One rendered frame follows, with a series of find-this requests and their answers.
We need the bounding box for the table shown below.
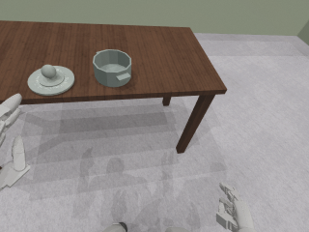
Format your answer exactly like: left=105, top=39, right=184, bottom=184
left=0, top=20, right=228, bottom=170

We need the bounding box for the right robot hand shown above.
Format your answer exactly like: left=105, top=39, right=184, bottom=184
left=216, top=182, right=255, bottom=232

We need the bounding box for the left robot hand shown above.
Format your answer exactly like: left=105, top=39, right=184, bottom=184
left=0, top=93, right=31, bottom=191

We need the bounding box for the lid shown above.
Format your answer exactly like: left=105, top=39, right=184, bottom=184
left=27, top=66, right=75, bottom=96

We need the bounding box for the pot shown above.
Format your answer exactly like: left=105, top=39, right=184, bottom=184
left=93, top=49, right=131, bottom=88

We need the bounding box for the knob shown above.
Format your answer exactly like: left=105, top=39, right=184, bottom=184
left=41, top=64, right=57, bottom=78

